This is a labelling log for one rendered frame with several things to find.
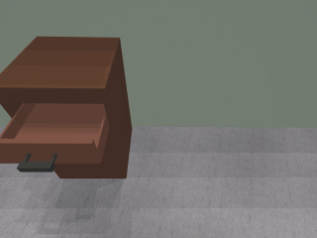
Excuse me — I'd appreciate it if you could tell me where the cabinet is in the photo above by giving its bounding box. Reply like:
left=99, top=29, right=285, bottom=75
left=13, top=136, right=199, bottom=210
left=0, top=36, right=132, bottom=179

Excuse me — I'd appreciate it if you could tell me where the handle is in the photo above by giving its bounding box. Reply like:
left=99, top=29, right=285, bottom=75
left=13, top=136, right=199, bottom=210
left=17, top=153, right=57, bottom=173

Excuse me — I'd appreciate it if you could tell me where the drawer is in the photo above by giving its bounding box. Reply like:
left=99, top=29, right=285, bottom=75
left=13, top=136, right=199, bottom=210
left=0, top=103, right=109, bottom=164

